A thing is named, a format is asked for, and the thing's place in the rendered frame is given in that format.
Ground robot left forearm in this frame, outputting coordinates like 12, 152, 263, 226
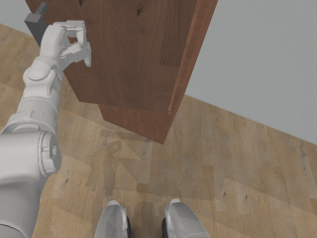
0, 56, 64, 135

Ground cupboard door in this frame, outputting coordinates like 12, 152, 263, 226
25, 0, 197, 113

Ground robot right shin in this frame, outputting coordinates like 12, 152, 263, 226
166, 198, 180, 238

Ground robot left hand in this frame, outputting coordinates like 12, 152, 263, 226
40, 20, 92, 71

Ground left robot thigh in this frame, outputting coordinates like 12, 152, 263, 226
94, 204, 128, 238

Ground robot left upper arm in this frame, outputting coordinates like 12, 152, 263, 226
0, 130, 62, 238

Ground handle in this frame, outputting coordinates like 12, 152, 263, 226
24, 2, 49, 47

